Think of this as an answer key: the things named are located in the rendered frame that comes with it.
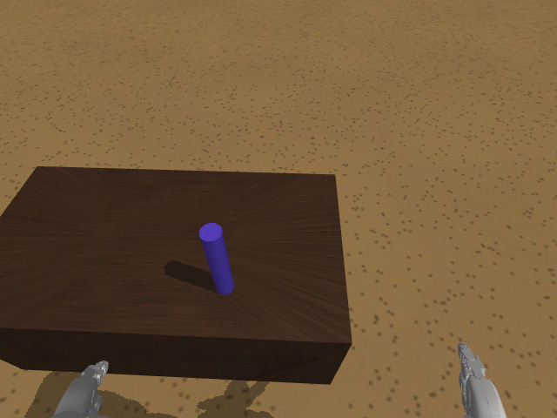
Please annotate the right robot hand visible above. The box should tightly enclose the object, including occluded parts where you can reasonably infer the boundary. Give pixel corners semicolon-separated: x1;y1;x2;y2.
458;342;507;418

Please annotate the left robot hand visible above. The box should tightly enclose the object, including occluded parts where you can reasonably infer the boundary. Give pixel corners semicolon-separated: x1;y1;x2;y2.
54;361;110;418

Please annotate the can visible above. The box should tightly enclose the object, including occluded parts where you can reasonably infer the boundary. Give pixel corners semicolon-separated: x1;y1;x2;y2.
199;223;234;295

